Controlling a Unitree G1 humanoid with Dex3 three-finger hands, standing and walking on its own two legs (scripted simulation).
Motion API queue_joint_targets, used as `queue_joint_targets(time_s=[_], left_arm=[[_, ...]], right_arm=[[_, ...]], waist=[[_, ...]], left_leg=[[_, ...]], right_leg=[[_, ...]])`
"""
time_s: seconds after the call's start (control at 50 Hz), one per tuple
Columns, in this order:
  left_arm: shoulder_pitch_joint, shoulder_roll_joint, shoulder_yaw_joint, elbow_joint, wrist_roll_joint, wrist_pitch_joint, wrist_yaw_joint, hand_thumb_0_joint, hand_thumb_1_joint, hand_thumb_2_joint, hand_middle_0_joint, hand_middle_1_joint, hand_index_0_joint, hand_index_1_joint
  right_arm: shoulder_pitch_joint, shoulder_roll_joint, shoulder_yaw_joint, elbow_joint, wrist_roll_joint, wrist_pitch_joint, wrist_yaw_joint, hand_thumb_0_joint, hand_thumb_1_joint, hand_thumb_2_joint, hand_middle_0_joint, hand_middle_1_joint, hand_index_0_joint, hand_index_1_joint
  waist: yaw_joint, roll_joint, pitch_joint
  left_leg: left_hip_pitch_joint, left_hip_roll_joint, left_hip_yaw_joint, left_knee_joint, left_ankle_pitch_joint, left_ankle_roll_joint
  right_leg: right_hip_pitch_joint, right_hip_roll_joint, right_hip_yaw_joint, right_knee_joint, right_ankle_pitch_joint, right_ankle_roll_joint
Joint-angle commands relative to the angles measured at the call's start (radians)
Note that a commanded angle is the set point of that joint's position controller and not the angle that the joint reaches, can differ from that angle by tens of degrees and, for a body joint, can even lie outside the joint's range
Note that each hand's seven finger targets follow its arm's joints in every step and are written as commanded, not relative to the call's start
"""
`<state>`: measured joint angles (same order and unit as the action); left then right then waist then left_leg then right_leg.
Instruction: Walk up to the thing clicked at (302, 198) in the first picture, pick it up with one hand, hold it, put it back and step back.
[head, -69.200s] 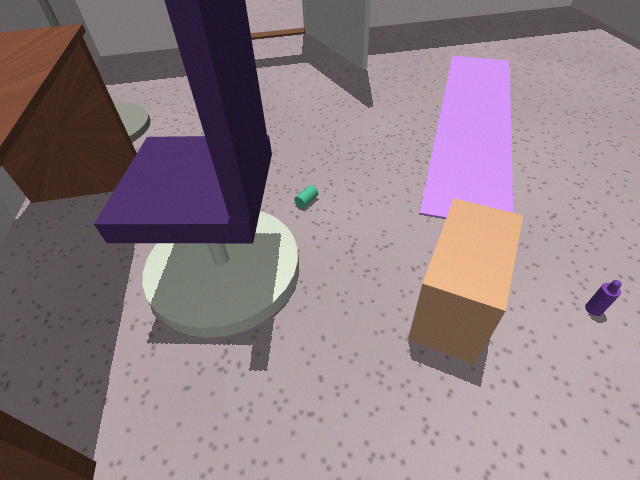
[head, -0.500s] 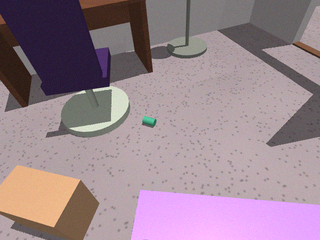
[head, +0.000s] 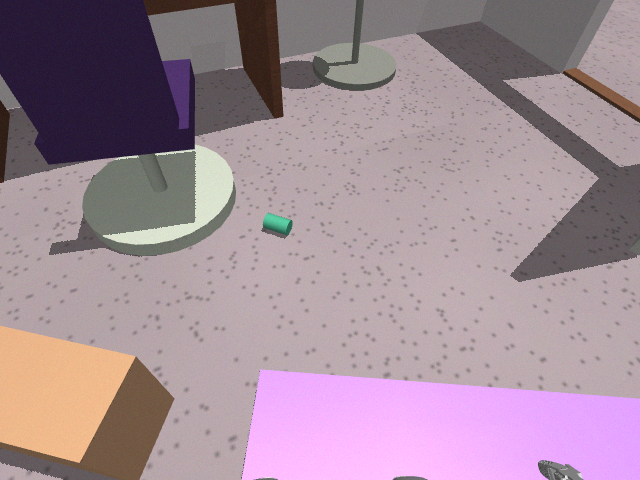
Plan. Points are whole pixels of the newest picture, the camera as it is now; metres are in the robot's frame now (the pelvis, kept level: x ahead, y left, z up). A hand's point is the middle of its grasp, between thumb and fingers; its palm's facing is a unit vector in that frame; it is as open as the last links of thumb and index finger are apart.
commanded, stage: step back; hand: left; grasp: from above
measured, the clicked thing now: (277, 224) +1.13 +0.21 -0.74
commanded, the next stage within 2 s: stand in 0.16 s
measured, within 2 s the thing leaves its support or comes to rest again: neither
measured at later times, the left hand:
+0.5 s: hand out of the picture +0.09 +0.23 -0.15, palm faces -0.03 -0.95 -0.32, open 7.4 cm
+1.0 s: hand out of the picture +0.00 +0.24 -0.14, palm faces -0.05 -0.93 -0.35, open 7.4 cm
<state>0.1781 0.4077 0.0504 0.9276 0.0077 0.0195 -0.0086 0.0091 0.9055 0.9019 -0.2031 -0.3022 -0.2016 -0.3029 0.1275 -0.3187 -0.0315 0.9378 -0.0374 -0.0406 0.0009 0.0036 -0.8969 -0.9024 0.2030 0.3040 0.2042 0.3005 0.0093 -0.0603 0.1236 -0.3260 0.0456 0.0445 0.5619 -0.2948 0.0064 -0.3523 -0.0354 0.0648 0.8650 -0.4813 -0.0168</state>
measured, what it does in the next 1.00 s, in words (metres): steps on the spot: right foot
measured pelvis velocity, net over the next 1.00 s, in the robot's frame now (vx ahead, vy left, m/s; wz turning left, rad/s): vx -0.06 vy -0.02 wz -0.03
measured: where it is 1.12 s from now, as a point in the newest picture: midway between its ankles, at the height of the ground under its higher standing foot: outside the picture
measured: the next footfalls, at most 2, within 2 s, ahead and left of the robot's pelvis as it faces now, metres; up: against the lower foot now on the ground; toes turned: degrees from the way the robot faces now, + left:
right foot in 0.08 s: +0.06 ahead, -0.15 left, +0.00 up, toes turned -1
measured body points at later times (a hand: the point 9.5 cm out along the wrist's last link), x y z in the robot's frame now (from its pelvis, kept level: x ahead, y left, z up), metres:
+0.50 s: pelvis -0.02 -0.02 +0.01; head +0.00 -0.01 +0.46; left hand +0.09 +0.28 -0.12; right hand +0.05 -0.32 -0.11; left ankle +0.01 +0.11 -0.73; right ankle +0.01 -0.15 -0.73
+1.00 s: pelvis -0.06 -0.02 +0.01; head -0.05 -0.02 +0.46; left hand +0.00 +0.29 -0.12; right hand -0.02 -0.33 -0.12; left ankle +0.01 +0.11 -0.73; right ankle +0.01 -0.15 -0.73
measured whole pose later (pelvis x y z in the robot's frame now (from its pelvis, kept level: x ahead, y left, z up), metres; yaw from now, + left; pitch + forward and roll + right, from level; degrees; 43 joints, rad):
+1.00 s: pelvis -0.06 -0.02 +0.01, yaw -1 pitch -2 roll +0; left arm 0.15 0.37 0.02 1.13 0.02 0.00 -0.01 0.01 0.90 0.90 -0.20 -0.30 -0.20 -0.30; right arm 0.16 -0.35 -0.03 1.12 -0.03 0.01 0.02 0.00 -0.90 -0.90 0.20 0.30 0.20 0.30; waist -0.01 0.00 0.06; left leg -0.25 0.02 -0.02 0.41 -0.27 0.00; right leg -0.26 0.00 0.03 0.41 -0.28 0.00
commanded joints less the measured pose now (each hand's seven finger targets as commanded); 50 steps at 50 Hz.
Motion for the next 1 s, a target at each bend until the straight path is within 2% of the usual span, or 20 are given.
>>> queue_joint_targets(time_s=[0.0, 0.06, 0.08, 0.1, 0.12, 0.14, 0.16, 0.2, 0.24, 0.26, 0.28, 0.3, 0.32, 0.34, 0.42, 0.54, 0.64, 0.74, 0.88, 0.98], left_arm=[[0.099, 0.155, 0.051, 0.004, 0.010, -0.026, 0.015, 0.000, 0.900, 0.900, -0.200, -0.300, -0.200, -0.300], [0.134, 0.176, 0.070, 0.041, 0.022, -0.041, 0.024, 0.000, 0.900, 0.900, -0.200, -0.300, -0.200, -0.300], [0.114, 0.233, 0.085, 0.032, 0.033, -0.047, 0.026, 0.000, 0.900, 0.900, -0.200, -0.300, -0.200, -0.300], [0.051, 0.276, 0.092, 0.006, 0.029, -0.050, 0.024, 0.000, 0.900, 0.900, -0.200, -0.300, -0.200, -0.300], [-0.062, 0.311, 0.090, -0.028, 0.032, -0.051, 0.027, 0.000, 0.900, 0.900, -0.200, -0.300, -0.200, -0.300], [-0.037, 0.246, 0.055, 0.011, 0.027, -0.058, 0.020, 0.000, 0.900, 0.900, -0.200, -0.300, -0.200, -0.300], [-0.087, 0.228, 0.047, -0.004, 0.026, -0.062, 0.016, 0.000, 0.900, 0.900, -0.200, -0.300, -0.200, -0.300], [-0.109, 0.210, 0.037, -0.007, 0.019, -0.069, 0.019, 0.000, 0.900, 0.900, -0.200, -0.300, -0.200, -0.300], [-0.132, 0.218, 0.033, 0.010, 0.011, -0.070, 0.021, 0.000, 0.900, 0.900, -0.200, -0.300, -0.200, -0.300], [-0.124, 0.203, 0.030, 0.017, 0.002, -0.064, 0.022, 0.000, 0.900, 0.900, -0.200, -0.300, -0.200, -0.300], [-0.104, 0.171, 0.025, 0.024, -0.008, -0.060, 0.023, 0.000, 0.900, 0.900, -0.200, -0.300, -0.200, -0.300], [-0.082, 0.135, 0.018, 0.027, -0.022, -0.056, 0.025, 0.000, 0.900, 0.900, -0.200, -0.300, -0.200, -0.300], [-0.041, 0.119, 0.013, 0.036, -0.028, -0.051, 0.025, 0.000, 0.900, 0.900, -0.200, -0.300, -0.200, -0.300], [-0.043, 0.124, 0.007, 0.051, -0.028, -0.048, 0.027, 0.000, 0.900, 0.900, -0.200, -0.300, -0.200, -0.300], [-0.116, 0.153, 0.005, 0.081, -0.013, -0.051, 0.015, 0.000, 0.900, 0.900, -0.200, -0.300, -0.200, -0.300], [-0.135, 0.161, -0.005, 0.127, 0.001, -0.045, 0.004, 0.000, 0.900, 0.900, -0.200, -0.300, -0.200, -0.300], [-0.130, 0.178, 0.000, 0.138, 0.011, -0.046, 0.000, 0.000, 0.900, 0.900, -0.200, -0.300, -0.200, -0.300], [-0.151, 0.162, -0.003, 0.130, 0.009, -0.058, 0.006, 0.000, 0.900, 0.900, -0.200, -0.300, -0.200, -0.300], [-0.115, 0.189, 0.007, 0.127, 0.012, -0.041, 0.005, 0.000, 0.900, 0.900, -0.200, -0.300, -0.200, -0.300], [-0.058, 0.160, 0.009, 0.153, 0.014, -0.045, 0.013, 0.000, 0.900, 0.900, -0.200, -0.300, -0.200, -0.300]], right_arm=[[-0.035, -0.323, -0.091, -0.061, 0.000, 0.003, -0.020, 0.000, -0.900, -0.900, 0.200, 0.300, 0.200, 0.300], [-0.081, -0.269, -0.070, -0.060, 0.017, 0.023, -0.018, 0.000, -0.900, -0.900, 0.200, 0.300, 0.200, 0.300], [-0.064, -0.230, -0.061, -0.065, 0.021, 0.027, -0.019, 0.000, -0.900, -0.900, 0.200, 0.300, 0.200, 0.300], [-0.069, -0.184, -0.046, -0.074, 0.020, 0.031, -0.023, 0.000, -0.900, -0.900, 0.200, 0.300, 0.200, 0.300], [-0.073, -0.217, -0.061, -0.052, 0.012, 0.035, -0.031, 0.000, -0.900, -0.900, 0.200, 0.300, 0.200, 0.300], [-0.035, -0.234, -0.060, -0.023, 0.032, 0.034, -0.017, 0.000, -0.900, -0.900, 0.200, 0.300, 0.200, 0.300], [-0.022, -0.232, -0.065, -0.012, 0.037, 0.036, -0.005, 0.000, -0.900, -0.900, 0.200, 0.300, 0.200, 0.300], [-0.025, -0.219, -0.069, 0.000, 0.039, 0.032, 0.005, 0.000, -0.900, -0.900, 0.200, 0.300, 0.200, 0.300], [-0.038, -0.207, -0.058, 0.010, 0.033, 0.023, 0.004, 0.000, -0.900, -0.900, 0.200, 0.300, 0.200, 0.300], [-0.036, -0.199, -0.052, 0.013, 0.032, 0.014, 0.001, 0.000, -0.900, -0.900, 0.200, 0.300, 0.200, 0.300], [-0.025, -0.224, -0.057, 0.027, 0.025, 0.006, -0.004, 0.000, -0.900, -0.900, 0.200, 0.300, 0.200, 0.300], [-0.004, -0.267, -0.061, 0.044, 0.014, -0.002, -0.009, 0.000, -0.900, -0.900, 0.200, 0.300, 0.200, 0.300], [-0.049, -0.293, -0.060, 0.037, 0.013, -0.008, -0.014, 0.000, -0.900, -0.900, 0.200, 0.300, 0.200, 0.300], [-0.105, -0.321, -0.062, 0.045, 0.021, -0.010, -0.010, 0.000, -0.900, -0.900, 0.200, 0.300, 0.200, 0.300], [-0.092, -0.252, -0.032, 0.071, 0.034, -0.001, -0.010, 0.000, -0.900, -0.900, 0.200, 0.300, 0.200, 0.300], [-0.103, -0.252, -0.032, 0.111, 0.029, 0.016, -0.001, 0.000, -0.900, -0.900, 0.200, 0.300, 0.200, 0.300], [-0.069, -0.251, -0.036, 0.116, 0.021, 0.022, 0.007, 0.000, -0.900, -0.900, 0.200, 0.300, 0.200, 0.300], [-0.047, -0.219, -0.035, 0.118, 0.016, 0.014, 0.011, 0.000, -0.900, -0.900, 0.200, 0.300, 0.200, 0.300], [-0.026, -0.255, -0.041, 0.115, 0.012, 0.030, 0.011, 0.000, -0.900, -0.900, 0.200, 0.300, 0.200, 0.300], [-0.009, -0.221, -0.043, 0.126, 0.007, 0.023, 0.004, 0.000, -0.900, -0.900, 0.200, 0.300, 0.200, 0.300]], waist=[[0.005, 0.295, -0.175], [0.049, 0.173, -0.204], [0.034, 0.014, -0.190], [0.014, -0.102, -0.142], [0.013, -0.150, -0.117], [0.001, -0.085, -0.144], [-0.026, -0.091, -0.113], [-0.029, -0.123, -0.139], [-0.037, -0.134, -0.128], [-0.041, -0.119, -0.136], [-0.034, -0.069, -0.166], [-0.015, 0.022, -0.226], [0.024, 0.060, -0.228], [0.036, 0.129, -0.215], [0.003, 0.154, -0.219], [0.000, 0.127, -0.115], [-0.009, 0.062, -0.068], [-0.028, -0.001, -0.127], [-0.015, 0.041, -0.078], [-0.013, 0.039, -0.204]], left_leg=[[0.074, 0.214, -0.185, -0.132, 0.197, 0.163], [-0.036, 0.135, -0.108, 0.035, 0.138, 0.080], [-0.138, 0.060, -0.062, 0.159, 0.056, 0.032], [-0.191, -0.021, -0.024, 0.235, -0.160, -0.010], [-0.107, 0.000, -0.053, 0.330, -0.248, -0.020], [0.005, 0.008, -0.105, 0.325, -0.217, 0.002], [-0.015, 0.008, -0.093, 0.301, -0.183, 0.008], [0.010, 0.000, -0.075, 0.206, -0.141, 0.014], [0.083, -0.013, -0.051, 0.029, -0.091, 0.011], [0.105, -0.012, -0.053, -0.130, 0.026, 0.007], [0.194, 0.027, -0.102, -0.155, 0.239, 0.017], [0.253, 0.094, -0.170, -0.152, 0.442, 0.036], [0.287, 0.138, -0.211, -0.154, 0.476, 0.054], [0.229, 0.151, -0.234, -0.133, 0.463, 0.070], [0.187, 0.084, -0.147, -0.213, 0.318, 0.016], [0.072, 0.069, -0.166, -0.327, -0.150, 0.006], [0.064, 0.056, -0.170, -0.318, -0.263, 0.007], [0.159, 0.041, -0.136, -0.241, -0.049, 0.015], [0.059, 0.040, -0.170, -0.275, -0.305, 0.018], [0.136, 0.027, -0.129, -0.180, -0.058, 0.024]], right_leg=[[0.077, 0.008, -0.079, -0.174, 0.091, 0.022], [0.242, 0.026, -0.054, -0.380, 0.303, 0.002], [0.255, -0.082, 0.150, -0.409, 0.338, -0.045], [0.163, -0.241, 0.355, -0.514, 0.261, -0.129], [0.018, -0.329, 0.413, -0.523, 0.222, -0.228], [-0.038, -0.300, 0.379, -0.565, 0.110, -0.197], [0.001, -0.232, 0.294, -0.567, 0.104, -0.149], [0.084, -0.171, 0.174, -0.503, 0.323, -0.104], [0.102, -0.153, 0.136, -0.451, 0.472, -0.092], [0.163, -0.132, 0.097, -0.401, 0.580, -0.074], [0.149, -0.114, 0.074, -0.361, 0.621, -0.041], [0.156, -0.066, 0.032, -0.316, 0.563, -0.014], [0.123, -0.035, 0.015, -0.339, 0.450, -0.008], [0.171, -0.031, 0.015, -0.391, 0.400, -0.002], [0.278, -0.065, 0.040, -0.440, 0.478, -0.013], [0.219, -0.059, 0.047, -0.545, 0.158, -0.004], [0.088, -0.063, 0.075, -0.601, -0.051, -0.006], [0.072, -0.080, 0.091, -0.621, -0.007, -0.012], [0.013, -0.065, 0.108, -0.615, -0.182, -0.013], [0.134, -0.056, 0.071, -0.530, 0.052, -0.030]])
